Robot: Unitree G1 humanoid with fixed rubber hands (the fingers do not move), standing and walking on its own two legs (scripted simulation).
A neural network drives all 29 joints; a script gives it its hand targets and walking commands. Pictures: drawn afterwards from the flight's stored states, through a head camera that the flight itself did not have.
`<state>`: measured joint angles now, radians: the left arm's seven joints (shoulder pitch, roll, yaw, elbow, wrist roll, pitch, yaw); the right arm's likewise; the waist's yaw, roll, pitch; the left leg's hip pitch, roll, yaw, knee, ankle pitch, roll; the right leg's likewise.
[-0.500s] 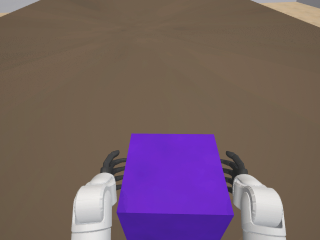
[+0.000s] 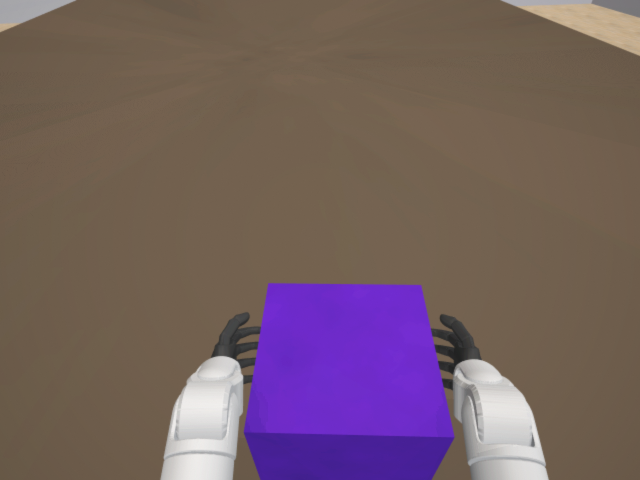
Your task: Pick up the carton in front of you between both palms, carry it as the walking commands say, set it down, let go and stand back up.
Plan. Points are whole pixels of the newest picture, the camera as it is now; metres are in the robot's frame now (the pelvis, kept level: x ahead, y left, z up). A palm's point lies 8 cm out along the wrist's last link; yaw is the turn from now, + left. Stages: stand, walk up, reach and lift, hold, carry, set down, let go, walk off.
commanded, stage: carry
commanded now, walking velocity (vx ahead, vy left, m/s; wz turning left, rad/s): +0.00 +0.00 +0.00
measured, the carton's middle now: (343, 397) +0.28 +0.00 -0.04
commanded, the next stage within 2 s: hold in 0.40 s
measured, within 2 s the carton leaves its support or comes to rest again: neither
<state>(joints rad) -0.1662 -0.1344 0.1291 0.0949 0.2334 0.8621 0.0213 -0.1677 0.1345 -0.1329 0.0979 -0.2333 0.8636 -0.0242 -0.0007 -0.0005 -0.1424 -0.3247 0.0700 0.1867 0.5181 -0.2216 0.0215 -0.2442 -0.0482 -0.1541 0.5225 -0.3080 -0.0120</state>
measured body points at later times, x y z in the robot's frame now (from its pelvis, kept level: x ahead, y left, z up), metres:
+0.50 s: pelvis -0.01 +0.00 +0.01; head -0.04 +0.00 +0.46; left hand +0.28 +0.15 +0.03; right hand +0.28 -0.15 +0.04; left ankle +0.03 +0.11 -0.73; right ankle -0.02 -0.11 -0.73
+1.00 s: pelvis -0.05 +0.01 -0.02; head +0.01 +0.01 +0.43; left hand +0.33 +0.13 -0.02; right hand +0.31 -0.17 -0.02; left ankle +0.03 +0.11 -0.73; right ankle -0.02 -0.11 -0.73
